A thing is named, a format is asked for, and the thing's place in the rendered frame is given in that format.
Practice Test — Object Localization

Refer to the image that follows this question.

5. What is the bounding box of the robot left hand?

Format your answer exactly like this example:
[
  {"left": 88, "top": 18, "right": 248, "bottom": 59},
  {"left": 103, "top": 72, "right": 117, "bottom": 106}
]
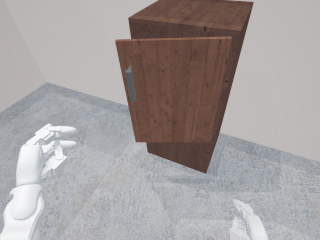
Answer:
[{"left": 16, "top": 123, "right": 77, "bottom": 187}]

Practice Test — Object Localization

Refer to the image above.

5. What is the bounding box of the robot right hand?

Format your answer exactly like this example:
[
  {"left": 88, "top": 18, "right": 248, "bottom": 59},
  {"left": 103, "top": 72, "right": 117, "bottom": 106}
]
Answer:
[{"left": 229, "top": 199, "right": 269, "bottom": 240}]

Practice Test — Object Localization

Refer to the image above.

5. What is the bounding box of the cupboard door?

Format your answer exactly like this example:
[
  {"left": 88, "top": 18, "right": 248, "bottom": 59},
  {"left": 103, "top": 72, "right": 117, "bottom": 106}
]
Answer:
[{"left": 115, "top": 36, "right": 232, "bottom": 143}]

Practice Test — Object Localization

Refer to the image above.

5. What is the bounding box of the handle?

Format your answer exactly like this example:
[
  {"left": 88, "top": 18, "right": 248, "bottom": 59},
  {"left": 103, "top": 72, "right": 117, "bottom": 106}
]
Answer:
[{"left": 125, "top": 65, "right": 137, "bottom": 103}]

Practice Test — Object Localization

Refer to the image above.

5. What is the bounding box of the left robot forearm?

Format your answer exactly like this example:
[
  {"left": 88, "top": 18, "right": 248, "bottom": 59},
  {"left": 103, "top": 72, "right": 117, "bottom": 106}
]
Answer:
[{"left": 0, "top": 184, "right": 47, "bottom": 240}]

